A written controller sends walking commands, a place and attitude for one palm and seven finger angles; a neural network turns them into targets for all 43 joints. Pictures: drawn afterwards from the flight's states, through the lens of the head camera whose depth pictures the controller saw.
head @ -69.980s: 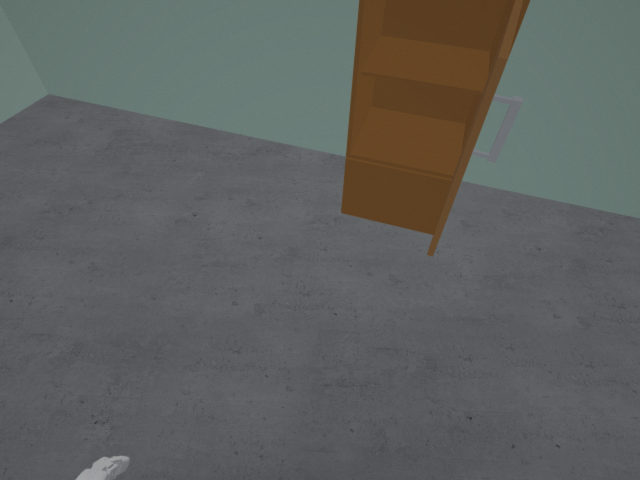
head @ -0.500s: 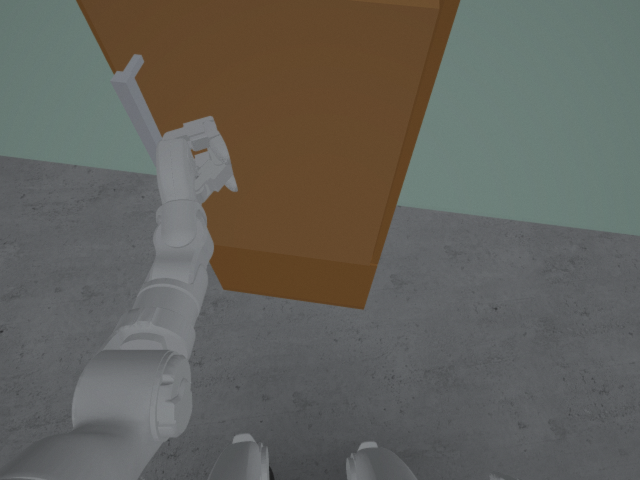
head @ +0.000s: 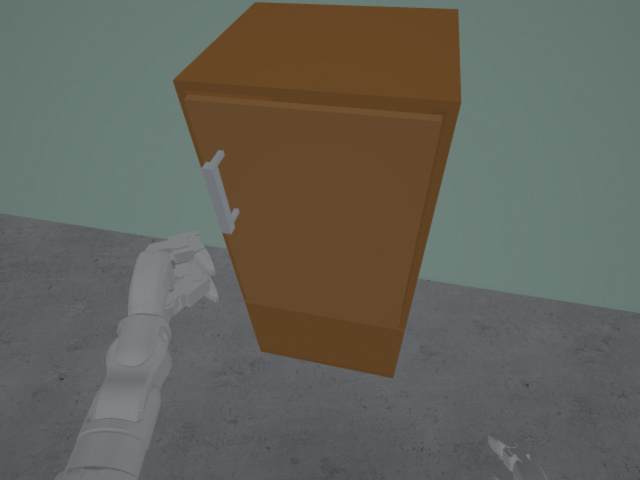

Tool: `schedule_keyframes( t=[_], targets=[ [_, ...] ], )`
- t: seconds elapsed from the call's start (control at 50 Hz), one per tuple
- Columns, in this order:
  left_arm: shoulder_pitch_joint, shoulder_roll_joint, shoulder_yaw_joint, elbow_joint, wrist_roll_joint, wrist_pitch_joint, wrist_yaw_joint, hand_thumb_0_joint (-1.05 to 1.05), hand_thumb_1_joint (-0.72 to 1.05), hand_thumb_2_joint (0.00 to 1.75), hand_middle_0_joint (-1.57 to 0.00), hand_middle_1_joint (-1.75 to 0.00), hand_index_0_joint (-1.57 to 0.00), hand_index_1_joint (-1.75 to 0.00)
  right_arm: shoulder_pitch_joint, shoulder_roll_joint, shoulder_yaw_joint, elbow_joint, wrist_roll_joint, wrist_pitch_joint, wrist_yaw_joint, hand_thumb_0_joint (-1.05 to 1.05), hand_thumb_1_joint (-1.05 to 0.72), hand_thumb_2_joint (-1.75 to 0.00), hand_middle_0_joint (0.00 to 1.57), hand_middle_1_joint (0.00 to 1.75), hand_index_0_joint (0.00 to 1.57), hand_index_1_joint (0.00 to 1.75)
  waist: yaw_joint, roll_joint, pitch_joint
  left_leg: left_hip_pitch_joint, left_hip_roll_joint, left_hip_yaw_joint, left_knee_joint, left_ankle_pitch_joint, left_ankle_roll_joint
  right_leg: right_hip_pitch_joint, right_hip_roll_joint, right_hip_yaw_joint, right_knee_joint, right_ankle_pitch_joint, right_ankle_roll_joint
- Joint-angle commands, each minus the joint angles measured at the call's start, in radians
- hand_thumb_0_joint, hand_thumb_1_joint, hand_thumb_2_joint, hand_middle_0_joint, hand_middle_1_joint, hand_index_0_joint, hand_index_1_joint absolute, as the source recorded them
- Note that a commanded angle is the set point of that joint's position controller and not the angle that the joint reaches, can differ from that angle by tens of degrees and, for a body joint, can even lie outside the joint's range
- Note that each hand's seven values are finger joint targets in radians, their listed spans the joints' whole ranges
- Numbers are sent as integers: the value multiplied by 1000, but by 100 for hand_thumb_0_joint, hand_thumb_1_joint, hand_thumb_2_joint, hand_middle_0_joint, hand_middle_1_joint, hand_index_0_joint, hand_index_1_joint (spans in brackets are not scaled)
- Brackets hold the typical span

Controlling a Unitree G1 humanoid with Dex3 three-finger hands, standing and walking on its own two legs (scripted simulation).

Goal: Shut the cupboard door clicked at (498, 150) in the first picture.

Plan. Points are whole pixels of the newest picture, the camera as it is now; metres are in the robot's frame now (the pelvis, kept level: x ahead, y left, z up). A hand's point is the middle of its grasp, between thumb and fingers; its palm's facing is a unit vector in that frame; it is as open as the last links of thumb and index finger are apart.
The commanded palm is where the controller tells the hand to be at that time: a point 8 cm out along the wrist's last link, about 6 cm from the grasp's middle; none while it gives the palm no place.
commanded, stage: draw the hand back to the body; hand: left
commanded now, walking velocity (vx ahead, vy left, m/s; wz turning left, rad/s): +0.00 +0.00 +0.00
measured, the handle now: (223, 193) +0.60 +0.20 +0.01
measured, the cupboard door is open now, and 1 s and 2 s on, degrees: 0 0 0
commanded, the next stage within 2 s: step back with the hand held close in 0.96 s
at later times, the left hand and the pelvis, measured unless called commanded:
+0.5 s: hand (29, 346) +0.21 +0.27 +0.16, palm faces +0.41 -0.84 -0.35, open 5.5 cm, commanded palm +0.16 +0.31 +0.19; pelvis +0.01 +0.02 +0.02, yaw +1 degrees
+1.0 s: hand (2, 361) +0.19 +0.28 +0.18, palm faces +0.46 -0.80 -0.38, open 7.4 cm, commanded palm +0.14 +0.31 +0.19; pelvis +0.01 +0.01 +0.02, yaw +1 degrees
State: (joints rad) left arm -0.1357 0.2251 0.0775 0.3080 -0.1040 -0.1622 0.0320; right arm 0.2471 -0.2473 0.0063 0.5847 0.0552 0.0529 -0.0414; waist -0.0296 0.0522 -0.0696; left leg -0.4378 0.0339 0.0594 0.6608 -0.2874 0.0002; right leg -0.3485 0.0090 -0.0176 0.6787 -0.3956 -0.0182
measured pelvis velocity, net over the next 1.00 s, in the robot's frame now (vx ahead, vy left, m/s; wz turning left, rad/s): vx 0.01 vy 0.01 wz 0.02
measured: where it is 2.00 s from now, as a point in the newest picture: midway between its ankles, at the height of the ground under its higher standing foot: outside the picture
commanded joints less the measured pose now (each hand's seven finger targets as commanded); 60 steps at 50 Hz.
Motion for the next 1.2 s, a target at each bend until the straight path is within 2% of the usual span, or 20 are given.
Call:
schedule_keyframes(
  t=[0.0, 0.12, 0.2, 0.22, 0.3, 0.32, 0.36, 0.4, 0.56, 0.62, 0.68, 0.72, 0.8, 0.88, 0.94, 1.06, 1.08, 1.1, 1.12, 1.18],
  targets=[
    [-223, 202, 69, -348, 15, -1, 41, 0, 90, 90, -97, -114, -97, -114, -155, -95, -20, -163, 8, -36, -42, 0, -90, -90, 20, 30, 20, 30, 23, -87, -109, 272, -28, -35, -167, 110, 47, 39, -3, 23, -257, 238, 17],
    [-29, 197, 88, -509, 24, 40, 52, 0, 90, 90, -81, -96, -81, -96, -178, -84, 1, -166, -2, -68, -42, 0, -90, -90, 20, 30, 20, 30, 42, 16, -93, 387, -21, -51, -251, 176, 36, 125, 1, -4, -304, 277, 3],
    [90, 223, 131, -611, 26, 55, 56, 0, 90, 90, -69, -84, -69, -84, -187, -91, 0, -164, -14, -91, -37, 0, -90, -90, 20, 30, 20, 30, 54, -5, -68, 414, -14, -62, -287, 205, 30, 155, 9, -12, -334, 292, 2],
    [110, 212, 128, -648, 24, 57, 56, 0, 90, 90, -67, -81, -67, -81, -189, -85, 4, -168, -15, -94, -35, 0, -90, -90, 20, 30, 20, 30, 52, 16, -67, 420, -15, -58, -290, 213, 30, 166, 3, -13, -333, 302, 2],
    [211, 256, 203, -714, 26, 67, 62, 0, 90, 90, -56, -69, -56, -69, -196, -89, 3, -160, -24, -107, -30, 0, -90, -90, 20, 30, 20, 30, 66, 16, -35, 412, -13, -67, -304, 224, 25, 185, 7, -16, -352, 302, 0],
    [225, 247, 204, -751, 25, 65, 63, 0, 90, 90, -53, -66, -53, -66, -196, -83, 4, -164, -23, -111, -29, 0, -90, -90, 20, 30, 20, 30, 64, 13, -57, 423, -12, -70, -304, 241, 24, 200, 3, -19, -341, 314, 0],
    [270, 264, 234, -795, 26, 66, 68, 0, 90, 90, -47, -60, -47, -60, -199, -81, 4, -161, -26, -117, -26, 0, -90, -90, 20, 30, 20, 30, 69, 36, -46, 422, -11, -70, -301, 250, 22, 201, 2, -19, -343, 321, 0],
    [340, 292, 283, -812, 24, 69, 72, 0, 90, 90, -42, -54, -42, -54, -204, -86, -3, -152, -30, -128, -26, 0, -90, -90, 20, 30, 20, 30, 78, 14, -37, 414, -9, -70, -300, 252, 23, 201, 7, -19, -358, 323, 3],
    [521, 345, 412, -917, 17, 47, 87, 0, 90, 90, -20, -30, -20, -30, -200, -80, -11, -144, -29, -162, -25, 0, -90, -90, 20, 30, 20, 30, 95, 32, -18, 379, -10, -66, -293, 239, 21, 215, -3, -23, -345, 310, 3],
    [488, 276, 337, -857, 22, 57, 82, 0, 90, 90, -20, -30, -20, -30, -191, -90, -14, -131, -28, -169, -26, 0, -90, -90, 20, 30, 20, 30, 73, -2, 52, 367, -9, -63, -300, 197, 26, 170, -5, -23, -361, 267, 10],
    [449, 292, 344, -842, 26, 55, 88, 0, 90, 90, -20, -30, -20, -30, -192, -97, -20, -130, -29, -174, -34, 0, -90, -90, 20, 30, 20, 30, 77, -38, 48, 369, -15, -63, -305, 160, 35, 162, -6, -18, -367, 230, 14],
    [441, 304, 352, -861, 27, 49, 89, 0, 90, 90, -20, -30, -20, -30, -194, -96, -21, -128, -30, -180, -38, 0, -90, -90, 20, 30, 20, 30, 81, -18, 13, 388, -17, -60, -301, 172, 37, 180, -9, -14, -365, 237, 12],
    [460, 340, 389, -886, 25, 39, 93, 0, 90, 90, -20, -30, -20, -30, -204, -91, -21, -123, -32, -191, -42, 0, -90, -90, 20, 30, 20, 30, 96, 0, 6, 385, -23, -56, -290, 191, 35, 193, -7, -8, -379, 254, 9],
    [485, 333, 392, -885, 21, 34, 91, 0, 90, 90, -20, -30, -20, -30, -204, -80, -16, -125, -31, -193, -40, 0, -90, -90, 20, 30, 20, 30, 97, 38, 34, 369, -24, -48, -292, 188, 30, 191, -11, -8, -374, 256, 8],
    [491, 321, 387, -873, 16, 32, 83, 0, 90, 90, -20, -30, -20, -30, -203, -81, -16, -128, -30, -193, -40, 0, -90, -90, 20, 30, 20, 30, 94, 24, 56, 366, -20, -47, -295, 188, 28, 184, -7, -8, -384, 252, 9],
    [506, 312, 381, -860, 13, 36, 78, 0, 90, 90, -20, -30, -20, -30, -199, -83, -22, -131, -29, -186, -40, 0, -90, -90, 20, 30, 20, 30, 92, -6, 34, 384, -21, -37, -286, 216, 34, 188, -9, -3, -386, 285, 16],
    [441, 401, 457, -919, 27, -1, 84, 0, 90, 90, -20, -30, -20, -30, -190, -97, -28, -155, -30, -165, -39, 0, -90, -90, 20, 30, 20, 30, 61, -24, 71, 315, 4, -48, -215, 164, 51, 94, -74, 57, -426, 313, 23],
    [449, 418, 475, -893, 29, -14, 86, 0, 90, 90, -20, -30, -20, -30, -191, -86, -28, -141, -32, -156, -42, 0, -90, -90, 20, 30, 20, 30, 60, -38, 74, 299, -5, -53, -182, 144, 47, 76, -104, 82, -438, 338, 17],
    [510, 362, 420, -865, 31, -23, 82, 0, 90, 90, -20, -30, -20, -30, -190, -87, -29, -130, -37, -146, -42, 0, -90, -90, 20, 30, 20, 30, 48, -55, 56, 290, -4, -52, -166, 160, 45, 68, -119, 69, -418, 355, 12],
    [591, 343, 411, -867, 27, -37, 87, 0, 90, 90, -20, -30, -20, -30, -178, -95, -41, -140, -36, -124, -44, 0, -90, -90, 20, 30, 20, 30, 47, -4, -32, 306, 14, -54, -179, 251, 44, 95, -110, 52, -347, 399, 15]
  ],
)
